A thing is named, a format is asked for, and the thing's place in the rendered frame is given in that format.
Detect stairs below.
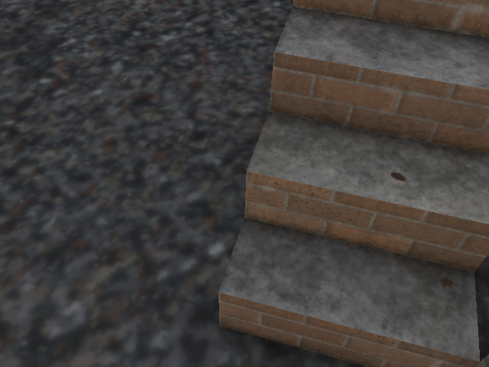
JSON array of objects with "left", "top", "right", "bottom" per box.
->
[{"left": 219, "top": 0, "right": 489, "bottom": 367}]

